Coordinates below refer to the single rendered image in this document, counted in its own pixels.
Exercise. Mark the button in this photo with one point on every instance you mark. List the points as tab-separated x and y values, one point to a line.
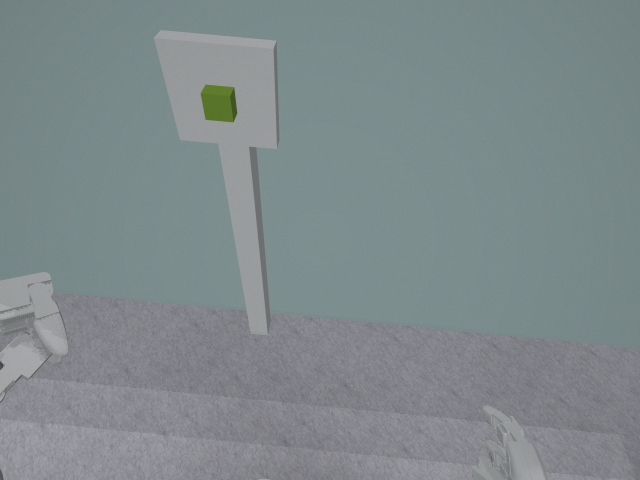
219	103

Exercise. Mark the robot left hand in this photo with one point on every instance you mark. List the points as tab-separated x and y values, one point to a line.
26	303

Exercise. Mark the panel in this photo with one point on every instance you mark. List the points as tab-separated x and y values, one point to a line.
189	61

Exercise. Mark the robot right hand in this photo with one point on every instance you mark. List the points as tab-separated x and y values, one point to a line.
520	460

